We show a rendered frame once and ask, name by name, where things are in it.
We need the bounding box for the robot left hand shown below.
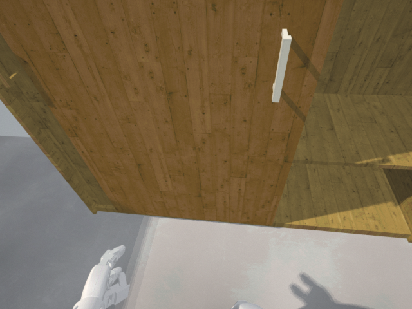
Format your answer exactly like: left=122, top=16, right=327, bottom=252
left=81, top=245, right=130, bottom=309

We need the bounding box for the handle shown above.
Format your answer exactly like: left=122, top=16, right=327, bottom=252
left=0, top=65, right=14, bottom=88
left=272, top=29, right=292, bottom=102

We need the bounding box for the right robot shin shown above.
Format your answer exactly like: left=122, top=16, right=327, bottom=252
left=232, top=300, right=248, bottom=308

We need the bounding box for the wardrobe door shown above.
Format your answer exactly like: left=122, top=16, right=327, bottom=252
left=0, top=33, right=113, bottom=205
left=0, top=0, right=344, bottom=225

